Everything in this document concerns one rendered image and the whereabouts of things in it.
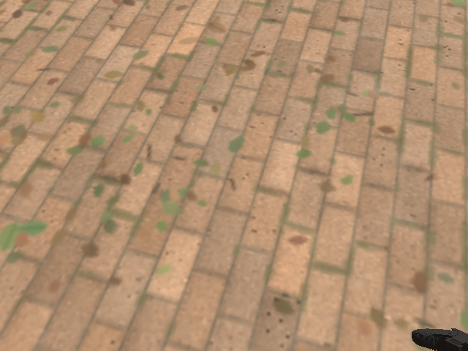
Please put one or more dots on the right robot hand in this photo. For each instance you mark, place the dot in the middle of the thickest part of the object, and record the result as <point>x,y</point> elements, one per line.
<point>441,340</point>

